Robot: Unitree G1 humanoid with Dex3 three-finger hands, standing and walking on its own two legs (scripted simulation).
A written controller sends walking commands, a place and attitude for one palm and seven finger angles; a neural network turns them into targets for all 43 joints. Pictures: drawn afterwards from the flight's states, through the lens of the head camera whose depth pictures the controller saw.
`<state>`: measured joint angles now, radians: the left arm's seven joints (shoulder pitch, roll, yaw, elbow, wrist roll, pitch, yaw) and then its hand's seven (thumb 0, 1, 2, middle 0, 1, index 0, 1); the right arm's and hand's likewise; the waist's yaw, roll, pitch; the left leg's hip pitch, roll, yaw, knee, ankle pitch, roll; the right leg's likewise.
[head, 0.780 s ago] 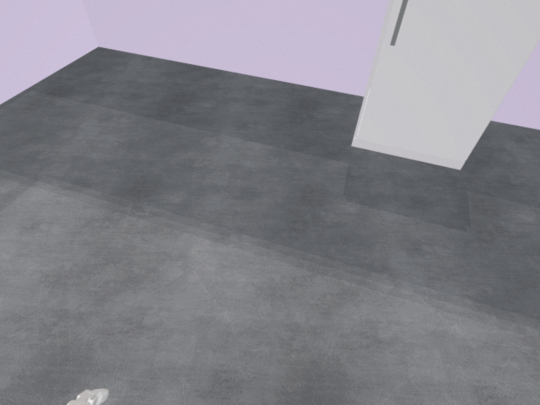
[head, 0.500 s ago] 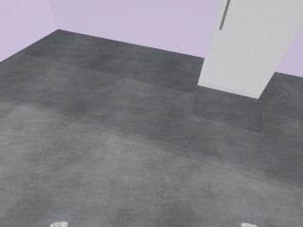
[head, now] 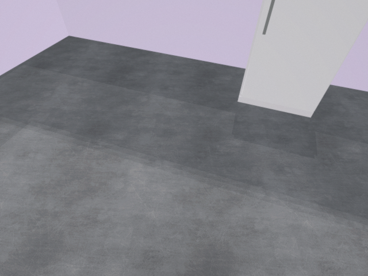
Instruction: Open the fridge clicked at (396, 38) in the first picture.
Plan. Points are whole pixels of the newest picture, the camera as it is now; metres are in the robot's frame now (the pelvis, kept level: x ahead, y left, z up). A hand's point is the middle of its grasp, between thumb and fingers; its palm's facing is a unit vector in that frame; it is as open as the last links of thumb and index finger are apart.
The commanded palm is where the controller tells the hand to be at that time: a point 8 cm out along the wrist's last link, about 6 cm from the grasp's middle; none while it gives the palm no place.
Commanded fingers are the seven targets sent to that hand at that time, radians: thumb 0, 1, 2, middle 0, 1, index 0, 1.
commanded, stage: stand and wait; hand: left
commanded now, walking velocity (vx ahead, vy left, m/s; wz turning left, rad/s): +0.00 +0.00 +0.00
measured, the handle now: (273, 0) +1.61 -0.46 +0.07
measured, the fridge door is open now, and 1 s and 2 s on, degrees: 0 0 0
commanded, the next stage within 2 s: look at it before walking up in 0.12 s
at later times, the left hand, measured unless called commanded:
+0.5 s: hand out of the picture +0.07 +0.24 -0.16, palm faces -0.02 -0.94 -0.33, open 7.3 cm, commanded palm none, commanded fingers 0.00 0.90 0.90 -0.20 -0.30 -0.20 -0.30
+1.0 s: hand out of the picture +0.07 +0.24 -0.16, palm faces -0.03 -0.95 -0.31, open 7.3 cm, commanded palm none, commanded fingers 0.00 0.90 0.90 -0.20 -0.30 -0.20 -0.30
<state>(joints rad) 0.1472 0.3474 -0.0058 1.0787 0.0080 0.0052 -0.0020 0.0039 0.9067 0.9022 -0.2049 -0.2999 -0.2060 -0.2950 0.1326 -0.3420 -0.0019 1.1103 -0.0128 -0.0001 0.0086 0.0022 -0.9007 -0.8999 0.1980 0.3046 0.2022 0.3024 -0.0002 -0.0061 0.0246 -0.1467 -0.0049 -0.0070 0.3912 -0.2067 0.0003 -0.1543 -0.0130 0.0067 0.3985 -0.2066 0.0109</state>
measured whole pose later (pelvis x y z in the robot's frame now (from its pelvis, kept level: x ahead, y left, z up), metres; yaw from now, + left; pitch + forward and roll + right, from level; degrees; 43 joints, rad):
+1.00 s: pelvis +0.01 +0.00 +0.00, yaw -2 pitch -1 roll +0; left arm 0.19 0.32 0.00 1.08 0.01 0.02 0.00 0.00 0.91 0.90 -0.20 -0.30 -0.20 -0.29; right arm 0.14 -0.31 0.00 1.10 -0.02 0.01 0.00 0.00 -0.90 -0.90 0.20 0.30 0.20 0.30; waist 0.02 0.00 0.01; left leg -0.15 0.01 0.02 0.41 -0.24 -0.01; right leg -0.17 0.01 0.03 0.42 -0.23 0.00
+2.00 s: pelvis +0.38 -0.03 +0.00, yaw -28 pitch -1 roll -1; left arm 0.24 0.24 0.10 0.99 0.03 0.01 -0.02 0.00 0.91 0.90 -0.20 -0.30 -0.20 -0.29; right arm 0.32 -0.17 -0.05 1.05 -0.02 -0.08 -0.02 -0.01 -0.93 -0.90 0.20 0.30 0.20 0.30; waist 0.01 -0.05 0.02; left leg -0.15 0.03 0.25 0.41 -0.25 0.07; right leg -0.60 -0.07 0.00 1.23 -0.18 0.01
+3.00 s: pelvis +0.77 -0.27 -0.01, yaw -45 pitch -2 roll -1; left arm 0.39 0.15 0.06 1.15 0.02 -0.02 -0.01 0.01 0.91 0.90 -0.20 -0.30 -0.20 -0.29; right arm 0.16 -0.14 -0.04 1.00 -0.03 -0.08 0.00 -0.01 -0.92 -0.90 0.19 0.30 0.20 0.30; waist 0.03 -0.03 0.06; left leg -0.26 0.09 0.23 0.55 -0.24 0.03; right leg -0.37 -0.05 -0.04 1.21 -0.40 -0.02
